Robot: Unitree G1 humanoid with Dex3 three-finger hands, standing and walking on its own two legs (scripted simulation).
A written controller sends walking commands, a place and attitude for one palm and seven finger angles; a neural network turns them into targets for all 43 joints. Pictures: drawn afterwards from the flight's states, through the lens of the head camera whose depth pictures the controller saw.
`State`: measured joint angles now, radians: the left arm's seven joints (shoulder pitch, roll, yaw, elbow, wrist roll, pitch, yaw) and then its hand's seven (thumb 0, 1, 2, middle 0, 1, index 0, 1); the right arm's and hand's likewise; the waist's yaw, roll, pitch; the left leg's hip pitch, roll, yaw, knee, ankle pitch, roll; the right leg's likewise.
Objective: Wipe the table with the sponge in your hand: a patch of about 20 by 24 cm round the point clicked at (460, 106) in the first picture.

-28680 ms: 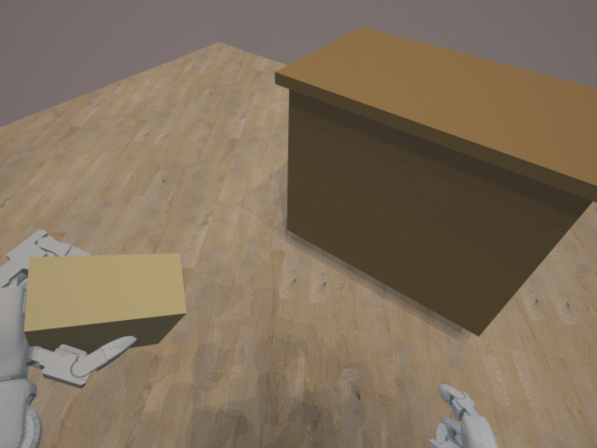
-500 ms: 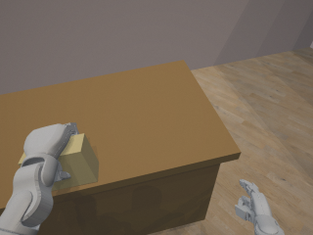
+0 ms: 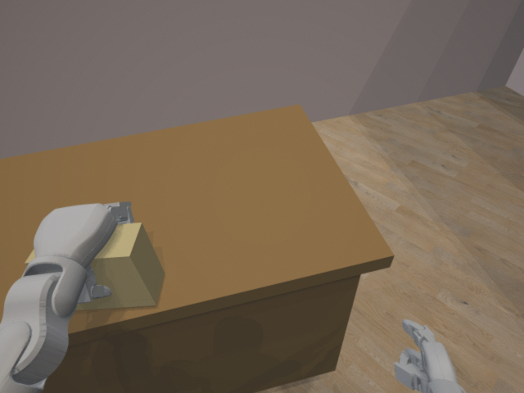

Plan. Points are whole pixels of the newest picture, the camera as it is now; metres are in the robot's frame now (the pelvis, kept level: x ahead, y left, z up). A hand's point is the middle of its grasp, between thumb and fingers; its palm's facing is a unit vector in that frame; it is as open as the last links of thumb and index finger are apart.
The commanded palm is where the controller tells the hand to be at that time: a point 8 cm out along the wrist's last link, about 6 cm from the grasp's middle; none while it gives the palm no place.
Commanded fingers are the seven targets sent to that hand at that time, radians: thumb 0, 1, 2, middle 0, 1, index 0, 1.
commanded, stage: move the sponge above the wiping area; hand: left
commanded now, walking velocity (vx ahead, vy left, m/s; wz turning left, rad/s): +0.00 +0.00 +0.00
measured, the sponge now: (108, 276) +0.23 +0.29 +0.07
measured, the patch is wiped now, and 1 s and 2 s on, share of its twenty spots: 0.10 0.10 0.10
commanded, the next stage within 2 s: lower the sponge onto the table in 0.74 s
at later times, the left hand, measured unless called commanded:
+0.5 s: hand (88, 226) +0.26 +0.29 +0.16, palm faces +0.15 -0.02 -0.99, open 10.2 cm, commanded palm +0.22 +0.30 +0.22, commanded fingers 0.00 0.10 1.30 -1.20 -1.60 -1.20 -1.60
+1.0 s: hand (80, 200) +0.28 +0.30 +0.19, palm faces +0.23 -0.02 -0.97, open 10.2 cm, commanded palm +0.23 +0.29 +0.22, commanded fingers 0.00 0.10 1.30 -1.20 -1.60 -1.20 -1.60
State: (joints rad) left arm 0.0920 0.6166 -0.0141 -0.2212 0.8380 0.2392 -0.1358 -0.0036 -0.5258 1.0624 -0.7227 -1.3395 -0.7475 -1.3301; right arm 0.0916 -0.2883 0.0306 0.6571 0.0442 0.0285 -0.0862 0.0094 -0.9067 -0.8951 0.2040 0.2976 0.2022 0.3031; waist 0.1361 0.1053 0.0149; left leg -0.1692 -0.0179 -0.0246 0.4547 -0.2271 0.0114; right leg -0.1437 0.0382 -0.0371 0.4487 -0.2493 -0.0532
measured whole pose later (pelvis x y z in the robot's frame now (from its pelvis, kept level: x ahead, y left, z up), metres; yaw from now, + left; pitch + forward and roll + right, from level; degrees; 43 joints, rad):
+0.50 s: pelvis +0.00 +0.01 +0.00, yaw -1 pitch -4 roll +0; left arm 0.00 0.60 -0.01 -0.19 0.85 0.31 -0.06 0.00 -0.53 1.07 -0.72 -1.34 -0.75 -1.33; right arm 0.04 -0.26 0.05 0.66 0.05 0.05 -0.05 0.01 -0.91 -0.89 0.21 0.30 0.20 0.30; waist 0.14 0.10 0.00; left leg -0.15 -0.02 0.00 0.42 -0.21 0.02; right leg -0.13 0.03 -0.02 0.42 -0.23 -0.05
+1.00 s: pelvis +0.00 +0.00 +0.00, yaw -1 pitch -3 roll +0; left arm -0.10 0.61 0.03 -0.12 0.82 0.38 -0.03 0.00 -0.53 1.07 -0.73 -1.34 -0.75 -1.34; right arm 0.03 -0.25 0.07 0.68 0.06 0.06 -0.05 0.01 -0.90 -0.89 0.21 0.30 0.20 0.30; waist 0.13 0.11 -0.01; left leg -0.15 -0.01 0.00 0.40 -0.20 0.01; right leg -0.14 0.04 -0.01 0.40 -0.21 -0.05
